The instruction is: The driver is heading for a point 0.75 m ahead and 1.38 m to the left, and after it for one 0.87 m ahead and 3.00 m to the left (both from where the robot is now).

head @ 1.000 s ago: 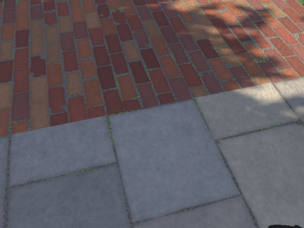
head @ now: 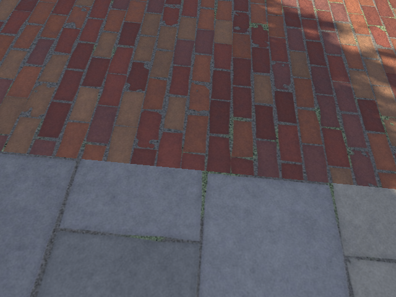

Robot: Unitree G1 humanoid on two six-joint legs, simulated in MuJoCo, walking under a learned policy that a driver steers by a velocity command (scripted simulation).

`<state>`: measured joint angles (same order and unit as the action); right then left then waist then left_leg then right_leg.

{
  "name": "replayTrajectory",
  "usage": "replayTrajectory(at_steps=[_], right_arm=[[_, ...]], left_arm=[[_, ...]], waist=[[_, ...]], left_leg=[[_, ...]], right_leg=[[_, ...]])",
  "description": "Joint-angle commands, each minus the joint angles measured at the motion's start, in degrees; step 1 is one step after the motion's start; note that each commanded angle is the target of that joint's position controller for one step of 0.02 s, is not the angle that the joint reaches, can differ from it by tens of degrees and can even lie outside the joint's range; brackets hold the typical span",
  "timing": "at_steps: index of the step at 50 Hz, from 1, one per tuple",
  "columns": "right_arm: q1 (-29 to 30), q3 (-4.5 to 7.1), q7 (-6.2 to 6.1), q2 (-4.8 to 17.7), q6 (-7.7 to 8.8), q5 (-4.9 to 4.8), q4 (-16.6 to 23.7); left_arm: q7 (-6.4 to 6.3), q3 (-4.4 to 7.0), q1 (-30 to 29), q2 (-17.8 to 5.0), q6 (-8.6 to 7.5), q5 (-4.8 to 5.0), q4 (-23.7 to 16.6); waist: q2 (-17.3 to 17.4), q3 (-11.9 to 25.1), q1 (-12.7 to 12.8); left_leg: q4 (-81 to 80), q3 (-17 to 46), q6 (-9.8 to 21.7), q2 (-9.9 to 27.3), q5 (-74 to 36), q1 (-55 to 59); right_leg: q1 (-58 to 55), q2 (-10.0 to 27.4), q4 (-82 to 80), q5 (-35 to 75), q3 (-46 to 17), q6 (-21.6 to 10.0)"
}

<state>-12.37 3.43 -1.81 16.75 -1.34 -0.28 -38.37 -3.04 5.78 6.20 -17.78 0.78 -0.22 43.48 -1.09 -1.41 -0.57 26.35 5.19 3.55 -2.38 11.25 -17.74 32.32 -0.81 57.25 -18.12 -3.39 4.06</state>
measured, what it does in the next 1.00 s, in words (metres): steps on the spot, turning left: right foot, then left foot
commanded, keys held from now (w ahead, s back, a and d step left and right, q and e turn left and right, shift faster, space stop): q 1.00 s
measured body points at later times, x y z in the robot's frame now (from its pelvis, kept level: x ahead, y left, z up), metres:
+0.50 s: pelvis +0.01 -0.03 +0.00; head +0.05 -0.04 +0.45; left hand +0.07 +0.27 -0.10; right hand +0.23 -0.28 -0.11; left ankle -0.04 +0.10 -0.68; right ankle +0.04 -0.15 -0.74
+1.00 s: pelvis -0.01 +0.02 +0.00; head +0.01 +0.06 +0.44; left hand -0.04 +0.35 -0.11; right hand +0.28 -0.13 -0.07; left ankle -0.05 +0.10 -0.74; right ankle +0.10 -0.11 -0.70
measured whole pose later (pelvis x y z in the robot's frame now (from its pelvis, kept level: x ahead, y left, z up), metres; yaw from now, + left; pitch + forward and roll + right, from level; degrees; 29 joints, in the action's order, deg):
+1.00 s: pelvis -0.01 +0.02 +0.00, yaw +36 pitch +2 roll -2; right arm -10.8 3.7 -1.4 18.2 -1.9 -0.3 -32.7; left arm -1.2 4.6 5.2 -18.3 0.6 0.0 41.4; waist -0.8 -3.0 -0.6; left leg 27.1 8.6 3.1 -4.4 11.5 -17.0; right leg 26.9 -0.9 48.6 -20.2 -4.7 4.8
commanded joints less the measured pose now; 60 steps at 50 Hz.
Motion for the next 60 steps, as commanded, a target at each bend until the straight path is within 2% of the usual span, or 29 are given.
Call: replayTrajectory(at_steps=[1,8,11,12,13,14,15,17,18,21,23,26,29,32,33,34,35,36,38,39,41,46,49,53,56,57,58,59,60], right_arm=[[0.5,3.11,-0.71,10.5,0.23,-0.15,4.5],[2.5,3.64,0.24,11.0,-0.78,-0.53,6.4],[5.1,3.48,-0.07,10.2,-1.36,-1.63,7.5],[3.7,2.92,-0.17,8.1,-1.36,-1.29,7.9],[-0.3,2.30,0.16,5.5,-1.01,-0.86,8.3],[0.4,3.78,0.25,10.2,-0.37,-0.41,8.4],[-0.6,4.96,0.41,13.3,-0.32,-0.41,7.3],[-1.6,5.02,0.28,11.5,-1.42,-0.62,5.3],[-1.4,4.58,0.45,9.9,-1.85,-0.74,5.4],[2.6,3.43,0.89,7.0,-1.85,-1.48,7.7],[4.5,2.95,1.17,6.3,-1.76,-1.16,8.9],[4.7,2.32,1.87,5.5,-1.73,-0.74,9.8],[3.5,2.77,2.42,6.7,-2.12,-0.97,10.0],[-1.4,3.60,2.71,7.0,-2.39,-0.89,8.6],[-3.9,4.62,2.12,9.7,-2.21,-0.80,8.1],[-5.3,6.05,1.03,17.1,-1.73,-0.38,9.6],[-5.6,5.32,1.89,16.4,-0.15,1.70,10.5],[-4.2,4.69,2.31,14.3,1.02,1.89,9.9],[0.9,3.71,1.63,11.1,1.34,0.00,9.4],[2.7,3.24,1.28,10.6,1.04,-0.46,9.7],[3.2,2.83,0.67,10.2,0.76,0.08,10.0],[2.0,3.19,-0.01,11.2,0.37,-0.06,9.5],[2.4,3.45,0.15,11.8,-0.01,0.03,9.6],[3.4,3.57,0.74,12.0,-0.48,-0.23,9.7],[5.2,3.50,0.74,11.6,-0.95,-1.03,9.9],[6.0,3.34,0.54,11.1,-1.12,-1.50,10.1],[4.4,2.82,0.39,9.2,-1.08,-1.30,10.0],[0.2,2.20,0.54,6.6,-0.83,-0.76,10.1],[1.0,3.68,0.32,11.2,-0.34,-0.52,10.1]], left_arm=[[0.44,0.26,-3.3,-3.0,-1.28,0.22,-4.5],[2.14,0.38,-1.9,-4.3,-2.82,0.99,-4.5],[2.83,0.89,2.7,-5.1,-3.46,0.85,-3.2],[2.61,1.65,4.2,-7.9,-3.27,0.14,-3.1],[2.15,2.36,1.8,-12.6,-2.50,-0.80,-4.0],[2.33,2.01,2.3,-10.5,-2.53,-2.19,-4.4],[2.11,1.11,0.0,-7.8,-2.64,-1.66,-5.5],[1.61,0.22,-3.4,-4.9,-2.30,-0.29,-6.3],[1.34,-0.02,-3.3,-4.8,-2.10,0.07,-6.2],[0.63,0.20,-0.1,-5.9,-1.14,-0.57,-5.7],[0.50,0.62,1.2,-7.2,-0.67,-0.63,-5.4],[1.17,1.35,0.1,-9.5,-0.32,-0.18,-5.7],[1.94,1.65,0.1,-10.4,-0.44,0.77,-5.4],[2.26,1.43,-0.2,-9.5,-0.79,2.39,-4.6],[2.55,0.79,3.4,-6.9,-0.99,1.60,-3.3],[2.76,-1.05,2.7,-2.0,-1.03,-2.13,-6.0],[2.14,-0.41,-2.6,-4.7,-1.25,-1.23,-7.8],[1.74,0.28,-4.1,-7.0,-1.00,0.17,-7.8],[1.08,0.79,-2.9,-7.5,-0.69,0.04,-6.3],[0.98,0.94,-2.1,-7.8,-0.53,-0.30,-6.2],[1.37,0.77,-0.5,-6.8,-0.62,-0.11,-5.5],[1.48,-0.05,-2.5,-5.0,-0.76,0.09,-6.1],[1.90,-0.14,-3.2,-5.0,-1.13,0.28,-6.4],[2.65,0.06,-2.6,-5.5,-2.00,0.71,-6.8],[3.32,0.31,0.2,-5.4,-2.73,0.79,-6.3],[3.37,0.55,2.2,-5.6,-2.91,0.55,-5.6],[3.09,1.23,3.8,-8.2,-2.83,-0.13,-5.5],[2.68,1.94,1.5,-12.9,-2.19,-0.98,-6.4],[2.79,1.73,2.3,-11.5,-2.25,-2.20,-6.5]], waist=[[9.2,6.7,-0.7],[10.6,7.1,-0.7],[9.7,7.8,2.4],[5.1,9.3,1.8],[-10.8,7.9,-2.4],[-13.7,6.8,-0.4],[-8.7,5.9,-1.2],[-5.8,4.0,-1.7],[-6.0,3.3,-1.2],[-7.9,3.3,1.5],[-8.6,4.4,2.8],[-9.3,5.3,2.9],[-10.0,5.2,2.5],[-7.8,5.7,-0.8],[-0.7,6.9,-1.0],[19.1,7.8,0.5],[16.7,10.8,-3.4],[11.3,8.8,-3.3],[7.6,5.6,-0.5],[8.4,5.2,0.4],[8.8,6.8,1.3],[9.1,6.4,-0.1],[9.7,5.5,-0.6],[10.5,5.9,-0.7],[10.5,6.9,1.1],[9.8,7.1,2.4],[5.6,8.5,1.9],[-9.9,7.3,-2.1],[-13.4,5.6,0.0]], left_leg=[[-6.0,16.1,8.8,12.9,-10.9,11.4],[-3.3,24.0,9.5,11.8,-16.9,9.6],[0.4,23.7,5.7,8.1,-14.9,6.8],[5.7,20.5,2.8,5.0,-4.1,0.7],[16.9,9.0,-1.1,-4.6,18.1,-10.8],[30.3,4.7,-4.2,-4.5,27.2,-16.2],[38.1,4.8,-5.7,-1.7,23.5,-16.7],[43.3,3.5,-7.7,-0.7,16.7,-18.0],[44.9,2.8,-8.6,-0.4,14.7,-18.8],[38.5,-1.5,-9.8,1.3,11.6,-19.8],[32.8,-2.5,-10.2,3.0,11.9,-18.5],[24.0,-5.4,-9.1,4.4,12.0,-11.1],[16.4,-7.7,-7.3,3.8,10.6,-6.1],[0.4,-9.6,-3.0,1.5,-0.2,4.7],[-3.8,-4.2,-0.7,3.7,-11.3,13.7],[-3.3,18.7,6.7,20.3,-36.0,24.1],[-4.6,26.2,17.5,26.0,-37.6,18.7],[-5.8,21.3,16.4,22.9,-31.2,16.5],[-5.9,14.8,10.1,16.6,-21.0,13.7],[-6.0,13.4,9.3,15.2,-22.0,11.4],[-6.3,12.5,9.4,13.8,-22.9,10.4],[-6.0,15.7,9.6,12.6,-14.8,11.4],[-5.7,19.0,9.7,12.1,-9.7,8.9],[-4.0,23.7,9.5,11.4,-12.0,8.2],[-1.2,25.8,7.7,9.6,-15.2,8.4],[0.4,24.9,5.8,7.9,-12.9,6.3],[5.1,21.9,2.7,5.1,-3.3,1.2],[16.6,10.4,-1.4,-4.1,17.6,-9.3],[30.1,5.2,-4.5,-5.0,27.3,-14.9]], right_leg=[[2.7,0.1,-7.9,0.5,-2.0,0.9],[-7.6,-2.0,-20.7,-3.0,-2.4,-0.3],[-18.8,-0.9,-36.8,9.3,-1.4,-2.4],[-26.4,6.6,-38.0,14.1,-6.4,-5.2],[-30.9,18.2,-38.2,28.0,-18.8,-12.4],[-27.6,25.0,-39.2,32.6,-25.7,-20.2],[-26.3,23.6,-38.6,31.4,-21.2,-20.2],[-25.6,16.6,-37.4,26.4,-11.5,-15.6],[-25.6,15.8,-37.4,27.9,-9.1,-15.6],[-28.7,14.6,-38.3,28.7,-4.4,-16.5],[-31.2,16.1,-38.2,29.0,-3.5,-17.2],[-28.6,17.3,-38.1,29.4,-0.5,-17.0],[-27.6,18.4,-36.7,28.3,0.7,-16.1],[-23.9,17.0,-29.3,22.7,4.3,-11.3],[-17.2,13.8,-20.8,14.6,8.7,-6.8],[1.1,6.0,-1.1,-17.4,12.7,-0.7],[5.9,1.5,9.7,-23.2,3.0,0.3],[6.5,2.7,13.5,-19.3,0.5,-0.2],[6.4,4.3,10.5,-9.9,-0.6,-1.0],[4.6,3.8,9.8,-6.8,-0.4,-0.6],[1.6,2.2,9.2,-3.0,0.0,0.1],[0.1,0.7,-4.5,-1.3,-1.1,1.1],[-3.2,-0.3,-10.5,-2.4,-1.7,0.8],[-7.8,-1.6,-17.1,-3.9,-2.1,-0.2],[-13.9,-2.1,-27.9,0.7,-1.5,-1.7],[-18.8,-1.3,-34.9,7.5,-0.9,-2.6],[-25.9,5.5,-37.2,12.7,-5.7,-5.1],[-30.3,17.2,-38.3,24.4,-18.1,-12.1],[-26.4,24.3,-40.0,27.8,-26.0,-20.2]])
